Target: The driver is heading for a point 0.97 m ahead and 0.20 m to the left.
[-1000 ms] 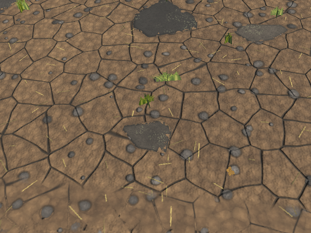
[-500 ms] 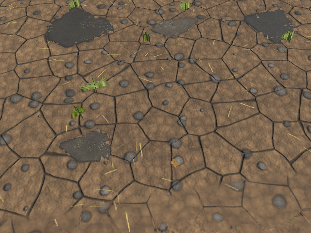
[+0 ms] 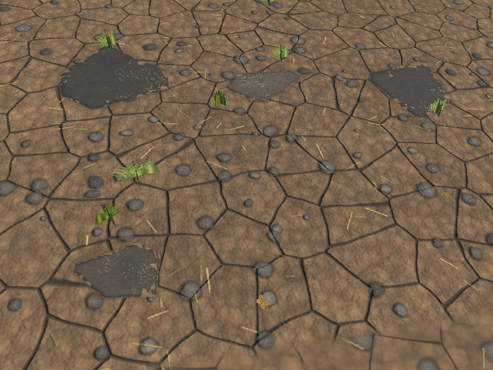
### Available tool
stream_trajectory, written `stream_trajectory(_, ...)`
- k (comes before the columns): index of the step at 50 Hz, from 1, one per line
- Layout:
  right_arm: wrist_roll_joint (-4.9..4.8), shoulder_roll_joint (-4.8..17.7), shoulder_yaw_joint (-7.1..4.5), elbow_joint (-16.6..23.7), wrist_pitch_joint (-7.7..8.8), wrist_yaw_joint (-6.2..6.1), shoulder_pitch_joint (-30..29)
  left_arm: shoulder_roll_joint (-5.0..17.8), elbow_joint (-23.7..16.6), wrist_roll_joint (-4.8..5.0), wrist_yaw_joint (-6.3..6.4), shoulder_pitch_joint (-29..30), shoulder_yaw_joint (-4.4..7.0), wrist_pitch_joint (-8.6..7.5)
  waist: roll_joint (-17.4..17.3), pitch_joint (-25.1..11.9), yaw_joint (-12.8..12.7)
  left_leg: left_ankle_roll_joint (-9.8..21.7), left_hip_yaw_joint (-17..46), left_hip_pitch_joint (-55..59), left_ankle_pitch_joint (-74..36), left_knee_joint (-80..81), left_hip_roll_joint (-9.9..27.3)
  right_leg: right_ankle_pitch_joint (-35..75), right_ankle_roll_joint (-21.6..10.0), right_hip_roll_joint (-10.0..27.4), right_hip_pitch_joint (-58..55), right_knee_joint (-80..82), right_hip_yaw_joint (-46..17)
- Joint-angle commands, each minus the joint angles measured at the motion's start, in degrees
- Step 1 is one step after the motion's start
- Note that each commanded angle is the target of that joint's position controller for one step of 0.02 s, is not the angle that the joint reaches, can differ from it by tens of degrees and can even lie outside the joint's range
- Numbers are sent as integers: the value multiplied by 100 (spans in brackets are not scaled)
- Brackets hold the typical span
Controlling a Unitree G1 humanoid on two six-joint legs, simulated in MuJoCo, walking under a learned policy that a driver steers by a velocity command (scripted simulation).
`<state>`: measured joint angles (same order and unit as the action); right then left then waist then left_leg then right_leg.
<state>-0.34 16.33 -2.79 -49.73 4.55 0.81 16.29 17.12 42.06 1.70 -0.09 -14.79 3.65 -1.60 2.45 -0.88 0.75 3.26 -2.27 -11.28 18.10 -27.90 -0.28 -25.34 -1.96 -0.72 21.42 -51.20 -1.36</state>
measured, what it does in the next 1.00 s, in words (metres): walks ahead: right foot, then left foot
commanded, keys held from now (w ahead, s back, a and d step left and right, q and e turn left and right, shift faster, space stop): w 0.64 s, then w+q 0.36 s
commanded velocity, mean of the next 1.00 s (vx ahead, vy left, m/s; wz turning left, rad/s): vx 0.47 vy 0.00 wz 0.10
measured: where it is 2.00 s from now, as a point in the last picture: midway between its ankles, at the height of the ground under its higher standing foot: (208, 243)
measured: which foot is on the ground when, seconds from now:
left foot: down 0.00-0.38, up 0.40-0.90, down 0.92-1.00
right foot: up 0.00-0.36, down 0.38-0.92, up 0.94-1.00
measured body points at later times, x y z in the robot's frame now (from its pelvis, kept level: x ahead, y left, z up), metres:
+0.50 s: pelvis +0.25 -0.05 -0.01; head +0.29 -0.06 +0.44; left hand +0.42 +0.21 -0.11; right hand +0.29 -0.34 -0.14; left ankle +0.11 +0.09 -0.64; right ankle +0.32 -0.14 -0.74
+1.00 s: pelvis +0.54 +0.02 -0.02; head +0.58 +0.03 +0.43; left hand +0.56 +0.31 -0.14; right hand +0.74 -0.22 -0.11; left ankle +0.61 +0.10 -0.74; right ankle +0.39 -0.14 -0.65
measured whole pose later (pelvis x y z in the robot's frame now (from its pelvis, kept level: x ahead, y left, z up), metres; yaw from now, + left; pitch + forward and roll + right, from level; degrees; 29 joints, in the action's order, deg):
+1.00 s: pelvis +0.54 +0.02 -0.02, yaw +9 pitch +2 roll -1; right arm -1.0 17.0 -3.0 -39.9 3.9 2.5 8.6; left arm 17.4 47.1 0.7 -0.2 -15.8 2.7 -4.8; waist 0.4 3.2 -1.0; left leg 4.9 -0.8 -26.7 9.2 -33.7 -3.1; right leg -25.9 0.0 0.5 14.2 -63.0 -0.4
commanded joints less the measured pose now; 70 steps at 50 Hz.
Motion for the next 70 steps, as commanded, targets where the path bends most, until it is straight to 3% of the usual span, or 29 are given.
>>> stream_trajectory(1, -4, 839, -152, 272, 120, -31, 198, 650, -668, -51, -41, 737, 173, -289, -971, 702, 225, 950, 2625, 1544, 1320, 2017, 1786, 633, -18, 562, 2988, -942, -276)
stream_trajectory(8, 11, 850, -98, 221, 21, -120, 553, 77, -859, -78, -162, 1417, -11, -324, -782, 606, 416, 699, 757, 944, -1655, 2141, 1064, 2508, 355, 478, 1909, 914, 263)
stream_trajectory(13, -76, 989, -139, 74, -49, -125, 929, 116, -1083, -10, -316, 1993, -44, -379, -807, 871, 513, 700, 683, 1170, -1904, 2072, 1378, 2727, 176, 318, 1521, 1930, 310)
stream_trajectory(16, -98, 1123, -209, 55, -109, -147, 863, 379, -1055, -27, -346, 1709, 46, -398, -918, 586, 156, 553, 615, 1673, -3633, 1449, 1552, 2244, -135, 139, 976, 2149, 349)
stream_trajectory(18, -64, 1149, -218, 90, -183, -179, 743, 765, -659, -42, -244, 289, 258, -354, -923, -410, -649, 338, 282, 1420, -5391, -271, 1255, 2235, -472, -168, -995, 2254, 604)
stream_trajectory(19, 46, 943, -126, 218, -178, -202, 763, 1047, -426, -79, -157, -767, 349, -302, -567, -1241, -1060, 167, 243, 133, -3989, -1895, 1050, 2197, -767, 649, -2935, 1896, -279)
stream_trajectory(20, 40, 37, 120, 389, -60, -151, 1550, 1604, -303, -185, -173, -1046, 425, -311, 1230, -2189, -510, -209, 329, -2037, 435, -4130, -161, 647, -1717, 2199, -4772, 2522, -3338)
stream_trajectory(21, -115, 620, 7, 307, 95, -100, 1183, 1024, -312, -142, -175, -1014, 288, -321, 1100, -2292, -772, -178, 1123, -2658, 1351, -4895, -157, -50, -1737, 2300, -4614, 3397, -4373)
stream_trajectory(22, -274, 935, -100, 532, 166, -60, 543, 790, -293, -124, -154, -573, 197, -328, 805, -1165, -713, -125, 965, -3152, 1016, -5046, 161, 220, -1460, 2096, -3840, 3482, -3399)
stream_trajectory(24, -133, 795, -80, 644, 213, -85, 36, 580, -300, -166, -167, 46, 131, -347, -38, -289, -338, -102, 717, -2802, 166, -4410, 653, 1554, -1230, 1622, -2220, 3686, -2092)
stream_trajectory(26, -89, 652, -90, 560, 86, -77, 293, 408, -287, -226, -180, 302, 89, -415, 159, -203, -2, -150, 762, -2214, -167, -4055, 865, 2091, -1232, 1372, -1497, 4028, -1540)
stream_trajectory(28, -53, 475, -51, 556, -40, -95, 331, 453, -159, -149, -182, 294, 105, -504, 139, -36, 119, -269, 679, -2144, -218, -3698, 935, 2316, -1329, 1342, -1096, 4305, -1192)
stream_trajectory(32, 31, 405, -6, 848, -64, -97, -509, 648, 50, -141, -93, 80, 148, -503, 1, 378, -48, -473, 581, -2623, -1376, -2377, 971, 2378, -1267, 1175, -988, 4578, -638)
stream_trajectory(36, -52, 292, 65, 993, 14, 29, -1213, 849, 214, -136, -48, -202, 181, -463, -22, 462, -386, -401, 295, -2317, -2469, -1044, 713, 2383, -1009, 1120, -1244, 4605, 4)
stream_trajectory(41, -100, 411, 31, 1352, 7, 189, -1748, 936, 487, -88, -12, -501, 231, -311, -40, 575, -517, -70, 386, -2742, -1898, -478, 535, 2706, -806, 1584, -2488, 4208, 239)
stream_trajectory(43, -70, 514, -24, 1410, -3, 240, -1567, 1025, 482, -82, 28, -395, 261, -225, 87, 395, -350, 112, 152, -2395, -1323, -415, 319, 4005, -655, 1625, -2785, 3664, 408)
stream_trajectory(45, -64, 879, -262, 1161, -40, 212, -366, 1053, 397, -113, 102, -215, 254, -112, 94, -394, 308, 377, -228, -728, -1209, -247, -176, 5773, -372, 1328, -2567, 1912, 837)
stream_trajectory(46, -86, 1317, -452, 971, -79, 141, 608, 876, 251, -213, 170, -312, 161, -108, -352, -1033, 669, 675, 650, 966, -1415, -326, 284, 4754, -135, 1080, -1400, 251, 982)
stream_trajectory(47, -99, 1932, -575, 968, -79, 129, 788, 122, -16, -322, 78, -926, -97, -259, -1888, -1627, 178, 1783, 3822, 3053, -280, 189, 1680, 394, 292, -88, 1259, -1882, 741)
stream_trajectory(48, -120, 1365, -424, 1069, -54, 140, 910, 526, 32, -183, -5, -533, -46, -467, -1402, -2098, 501, 1896, 5007, 3485, 415, 1006, 1920, -686, 241, -184, 2056, -2607, -384)
stream_trajectory(49, -53, 1120, -347, 1080, -28, 125, 695, 825, -137, 23, -72, -37, 29, -596, -1121, -1315, 563, 1615, 4183, 2987, 109, 1086, 1777, -259, 113, 118, 2499, -2673, -489)
stream_trajectory(50, -37, 1033, -328, 1151, -16, 105, 387, 761, -221, 8, -59, 232, -10, -667, -567, -862, 415, 1462, 3517, 2236, -430, 1068, 1546, 191, 50, 363, 2399, -2330, -424)
stream_trajectory(51, -22, 895, -286, 1224, -24, 95, 62, 752, -239, -126, -23, 375, 10, -681, -266, -471, 219, 1366, 3010, 1445, -1107, 1142, 1353, 462, 78, 536, 2135, -1801, -386)
stream_trajectory(53, 48, 760, -236, 1376, -28, 61, -232, 752, -268, -229, -8, 270, 54, -570, -483, -320, -86, 1360, 2607, 636, -1872, 1380, 1113, 726, 181, 675, 1515, -1302, -416)
stream_trajectory(55, -3, 830, -266, 1376, -14, 8, -202, 606, -277, -265, 5, 207, 31, -456, -497, -214, -172, 1421, 2285, 205, -2276, 1515, 1015, 870, 361, 655, 1392, -869, -304)
stream_trajectory(61, -77, 1025, -340, 1210, -93, -169, 243, 304, -585, -233, -23, 1398, -84, -446, -642, 114, 228, 972, 1696, -346, -1739, 1482, 506, 2892, 604, 241, 959, 1504, -174)
stream_trajectory(67, -114, 974, -357, 1070, -218, -215, 551, 590, -732, -135, -138, 1754, 36, -578, -847, 114, 263, 787, 2555, 403, -1365, 756, 811, 2484, 362, 47, 580, 2377, -394)
stream_trajectory(69, -99, 894, -343, 1115, -263, -213, 401, 718, -593, -129, -114, 1185, 136, -630, -987, -53, -71, 638, 2657, 413, -1699, 267, 705, 2221, 134, 22, -208, 2672, -249)
stream_trajectory(70, -70, 667, -260, 1180, -254, -191, 351, 895, -493, -194, -75, 587, 225, -659, -874, -545, -370, 459, 2419, 146, -1832, -557, 411, 2222, -106, 340, -1292, 2673, -433)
